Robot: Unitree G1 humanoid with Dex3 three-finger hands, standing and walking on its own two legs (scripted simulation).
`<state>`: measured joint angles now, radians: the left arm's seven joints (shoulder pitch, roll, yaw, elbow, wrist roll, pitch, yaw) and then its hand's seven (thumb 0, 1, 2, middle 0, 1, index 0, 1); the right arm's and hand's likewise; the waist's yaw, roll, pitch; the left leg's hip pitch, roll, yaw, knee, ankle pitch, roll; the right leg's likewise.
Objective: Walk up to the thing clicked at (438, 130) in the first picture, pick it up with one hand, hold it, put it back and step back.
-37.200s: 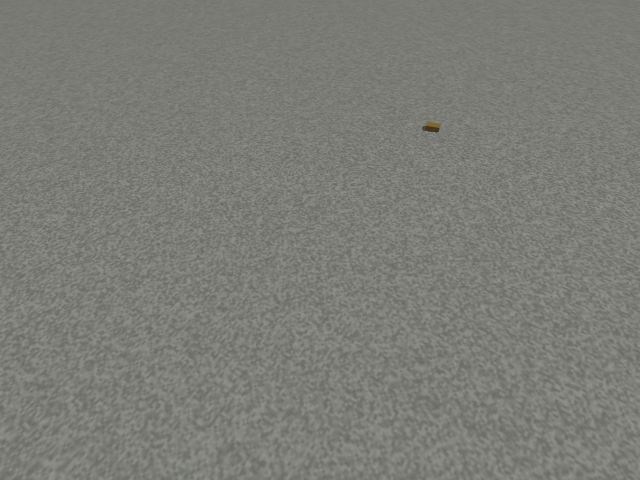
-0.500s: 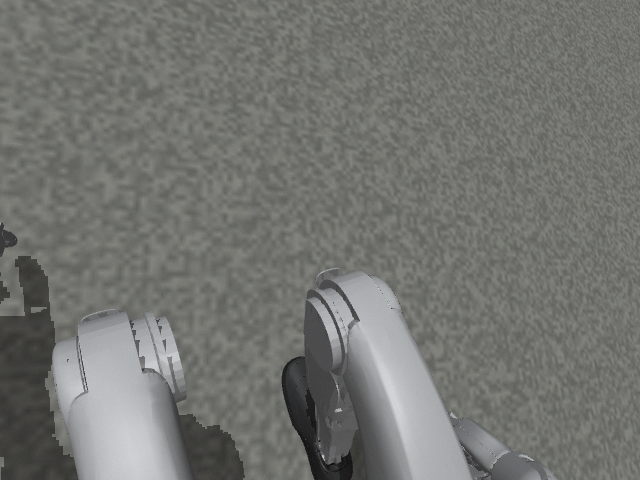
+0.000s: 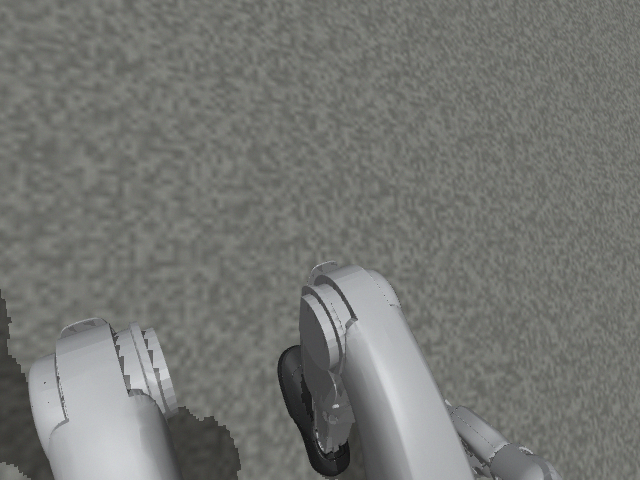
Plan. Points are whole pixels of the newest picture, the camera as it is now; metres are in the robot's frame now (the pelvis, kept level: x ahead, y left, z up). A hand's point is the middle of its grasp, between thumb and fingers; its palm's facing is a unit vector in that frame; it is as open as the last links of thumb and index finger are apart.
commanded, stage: close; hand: left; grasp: from above
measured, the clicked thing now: out of the picture +0.38 +0.36 -0.26
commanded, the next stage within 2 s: none
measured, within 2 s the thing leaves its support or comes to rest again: neither
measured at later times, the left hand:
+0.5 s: hand out of the picture +0.35 +0.34 -0.23, palm faces -0.38 -0.07 -0.92, open 13.1 cm
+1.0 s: hand out of the picture +0.35 +0.34 -0.24, palm faces -0.52 -0.19 -0.83, open 12.4 cm
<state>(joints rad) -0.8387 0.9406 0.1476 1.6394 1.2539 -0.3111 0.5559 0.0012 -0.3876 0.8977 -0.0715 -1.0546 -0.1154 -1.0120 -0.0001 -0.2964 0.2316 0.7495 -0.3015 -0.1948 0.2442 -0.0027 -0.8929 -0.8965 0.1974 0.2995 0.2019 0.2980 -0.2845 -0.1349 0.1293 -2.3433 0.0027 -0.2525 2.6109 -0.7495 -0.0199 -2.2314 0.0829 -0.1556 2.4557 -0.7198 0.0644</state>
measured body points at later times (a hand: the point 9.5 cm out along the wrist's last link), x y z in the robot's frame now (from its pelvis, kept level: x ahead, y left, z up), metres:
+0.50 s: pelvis -0.01 +0.00 +0.00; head +0.20 +0.15 +0.37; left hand +0.37 +0.34 -0.18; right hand +0.12 -0.26 -0.07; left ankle +0.06 +0.13 -0.25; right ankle +0.10 -0.12 -0.25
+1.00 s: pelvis -0.01 +0.00 +0.00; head +0.24 +0.13 +0.35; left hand +0.37 +0.35 -0.19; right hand +0.09 -0.25 -0.08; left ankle +0.06 +0.13 -0.25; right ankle +0.10 -0.12 -0.25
